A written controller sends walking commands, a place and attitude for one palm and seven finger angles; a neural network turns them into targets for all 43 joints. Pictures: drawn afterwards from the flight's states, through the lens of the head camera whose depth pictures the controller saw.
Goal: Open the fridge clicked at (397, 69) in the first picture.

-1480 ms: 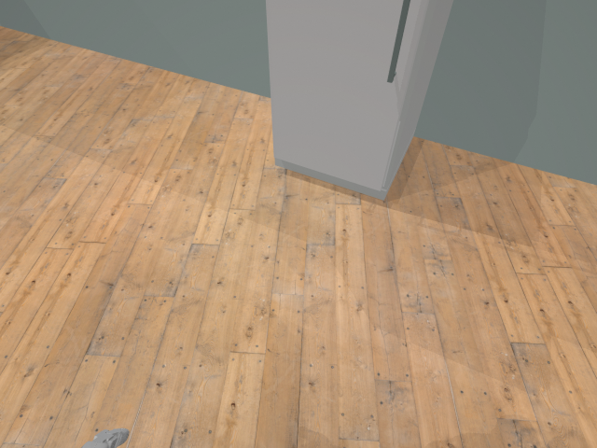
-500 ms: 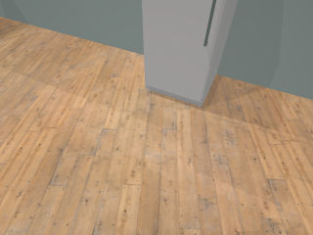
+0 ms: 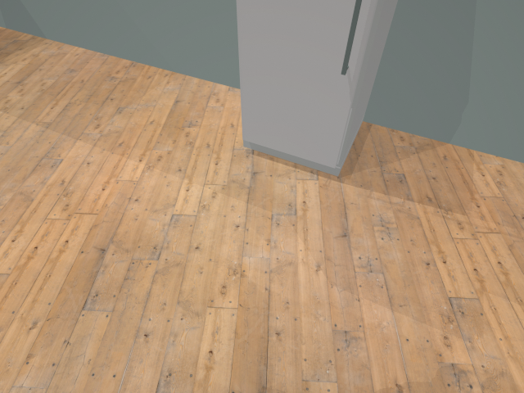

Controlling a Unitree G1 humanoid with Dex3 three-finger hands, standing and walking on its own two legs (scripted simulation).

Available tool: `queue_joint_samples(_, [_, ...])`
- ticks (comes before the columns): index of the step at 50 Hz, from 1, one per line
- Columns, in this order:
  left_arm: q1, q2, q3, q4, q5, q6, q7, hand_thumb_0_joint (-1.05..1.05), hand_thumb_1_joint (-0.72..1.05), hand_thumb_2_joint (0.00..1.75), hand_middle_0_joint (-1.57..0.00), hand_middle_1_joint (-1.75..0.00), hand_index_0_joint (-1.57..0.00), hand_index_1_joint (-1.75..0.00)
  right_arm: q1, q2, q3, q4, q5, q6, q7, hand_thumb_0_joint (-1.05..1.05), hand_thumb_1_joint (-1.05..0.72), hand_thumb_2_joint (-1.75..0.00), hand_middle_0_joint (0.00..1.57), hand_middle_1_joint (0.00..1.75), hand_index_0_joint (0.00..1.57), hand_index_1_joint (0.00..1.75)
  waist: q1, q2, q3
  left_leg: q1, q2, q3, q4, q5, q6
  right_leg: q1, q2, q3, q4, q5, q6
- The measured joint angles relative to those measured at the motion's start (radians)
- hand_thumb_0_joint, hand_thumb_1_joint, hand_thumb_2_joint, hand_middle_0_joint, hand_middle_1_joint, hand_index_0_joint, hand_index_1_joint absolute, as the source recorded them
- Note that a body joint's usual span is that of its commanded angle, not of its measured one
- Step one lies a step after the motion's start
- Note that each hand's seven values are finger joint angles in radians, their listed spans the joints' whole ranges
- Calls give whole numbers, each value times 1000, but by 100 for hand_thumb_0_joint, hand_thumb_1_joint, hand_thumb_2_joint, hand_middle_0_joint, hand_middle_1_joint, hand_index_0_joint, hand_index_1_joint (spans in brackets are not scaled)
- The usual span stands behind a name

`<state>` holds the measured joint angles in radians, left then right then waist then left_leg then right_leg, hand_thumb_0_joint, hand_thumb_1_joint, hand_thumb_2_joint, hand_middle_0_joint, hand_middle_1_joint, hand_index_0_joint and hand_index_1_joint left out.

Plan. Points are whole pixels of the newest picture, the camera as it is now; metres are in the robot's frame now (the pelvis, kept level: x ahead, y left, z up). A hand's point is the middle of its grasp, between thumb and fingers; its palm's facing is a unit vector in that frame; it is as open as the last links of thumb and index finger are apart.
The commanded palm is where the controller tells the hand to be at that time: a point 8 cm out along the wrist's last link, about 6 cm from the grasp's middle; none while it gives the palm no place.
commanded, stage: look at it before walking up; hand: right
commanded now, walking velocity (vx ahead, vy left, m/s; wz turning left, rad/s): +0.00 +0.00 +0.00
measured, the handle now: (357, 14) +1.31 -0.27 +0.08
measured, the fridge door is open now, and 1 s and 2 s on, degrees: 0 0 0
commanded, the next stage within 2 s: walk to a spot facing it in 0.06 s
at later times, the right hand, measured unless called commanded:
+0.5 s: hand out of the picture +0.05 -0.19 -0.19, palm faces -0.10 +0.98 -0.19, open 7.4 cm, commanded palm none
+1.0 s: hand (354, 380) +0.20 -0.16 -0.20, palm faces -0.12 +0.99 -0.12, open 7.4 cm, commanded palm none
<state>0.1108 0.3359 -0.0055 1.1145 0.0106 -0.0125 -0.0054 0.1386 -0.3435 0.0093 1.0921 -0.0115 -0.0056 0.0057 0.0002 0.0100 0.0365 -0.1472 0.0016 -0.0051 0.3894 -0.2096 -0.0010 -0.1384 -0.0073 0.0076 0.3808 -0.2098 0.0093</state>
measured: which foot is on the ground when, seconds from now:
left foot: down 0.00-0.44, up 0.46-0.56, down 0.58-1.00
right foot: down 0.00-0.58, up 0.60-0.98, down 1.00-1.00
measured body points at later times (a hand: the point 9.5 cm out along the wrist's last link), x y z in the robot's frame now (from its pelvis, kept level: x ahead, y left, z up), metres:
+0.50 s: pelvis +0.06 +0.00 -0.02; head +0.06 +0.00 +0.43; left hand +0.03 +0.25 -0.17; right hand +0.06 -0.24 -0.18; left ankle +0.01 +0.11 -0.73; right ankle +0.00 -0.13 -0.75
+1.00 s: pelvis +0.26 +0.01 -0.03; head +0.28 -0.01 +0.42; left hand +0.33 +0.25 -0.16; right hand +0.21 -0.21 -0.19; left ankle +0.08 +0.11 -0.74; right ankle +0.39 -0.08 -0.75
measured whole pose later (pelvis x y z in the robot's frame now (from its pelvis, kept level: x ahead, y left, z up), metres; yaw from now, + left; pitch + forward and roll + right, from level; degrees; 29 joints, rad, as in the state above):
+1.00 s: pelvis +0.26 +0.01 -0.03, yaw +12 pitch -1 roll +2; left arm 0.11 0.16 0.05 0.99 0.02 -0.06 -0.03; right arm 0.46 -0.13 -0.04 1.14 -0.02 -0.06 -0.01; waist -0.03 0.02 0.05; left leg 0.04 0.00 0.00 0.47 -0.48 -0.01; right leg -0.45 -0.10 -0.13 0.61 -0.17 -0.02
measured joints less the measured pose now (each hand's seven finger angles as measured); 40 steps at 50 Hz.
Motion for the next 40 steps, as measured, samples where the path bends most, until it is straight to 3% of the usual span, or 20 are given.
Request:
queue_joint_samples(11, [-9,-3,-2,-3,3,3,3,1,90,90,-20,-29,-21,-30,-1,3,0,-2,0,1,-5,0,-90,-90,20,30,21,30,-3,-2,-10,10,-2,-3,-9,1,-1,10,-2,-3,-6,-2,1])
queue_joint_samples(22, [144,-98,8,-25,15,-3,-3,1,90,90,-20,-29,-20,-30,189,97,-23,-19,-11,22,23,0,-90,-90,20,30,20,30,-13,8,-56,-68,-33,-69,204,-158,24,-28,-31,-75,188,-179,-5])
queue_joint_samples(26, [211,-131,21,-20,15,-30,6,1,90,90,-20,-29,-21,-30,226,137,-30,-6,-12,23,27,0,-90,-90,20,30,20,30,-3,10,-29,-152,-7,7,384,-265,25,25,-43,-125,186,-224,5])
queue_joint_samples(28, [245,-139,24,-8,18,-35,10,1,90,90,-20,-29,-21,-30,217,155,-34,-9,-12,16,32,1,-90,-90,20,30,20,30,10,-8,-9,-166,2,57,344,-257,28,51,-61,-132,186,-243,17])
queue_joint_samples(29, [264,-141,24,0,16,-34,10,1,90,90,-20,-29,-21,-30,210,160,-37,-18,-13,4,35,1,-90,-90,20,30,20,30,13,-19,1,-153,1,76,289,-193,35,46,-74,-128,222,-263,19])
queue_joint_samples(30, [280,-147,23,13,11,-29,9,1,90,90,-20,-29,-21,-30,203,161,-41,-27,-15,-15,33,1,-90,-90,20,30,20,30,15,-22,9,-148,0,90,286,-122,43,10,-88,-127,313,-278,11])
queue_joint_samples(34, [277,-161,30,62,10,5,0,1,90,90,-20,-29,-20,-30,209,178,-44,-42,-7,-62,3,0,-90,-90,20,30,20,30,-13,-21,13,-68,-15,100,247,-182,60,-194,-93,-89,727,-253,-8])
queue_joint_samples(36, [243,-160,39,51,15,10,-3,1,90,90,-20,-29,-20,-30,231,191,-39,-34,-11,-64,-7,0,-90,-90,20,30,20,30,-16,-16,5,-17,-19,84,171,-161,51,-284,-101,-97,773,-195,1])
queue_joint_samples(40, [158,-165,56,-17,14,2,-15,1,91,90,-19,-29,-20,-30,274,216,-29,6,-15,-61,-12,0,-90,-90,20,30,20,30,1,-7,-10,72,-22,53,33,-125,46,-414,-125,-109,677,-64,18])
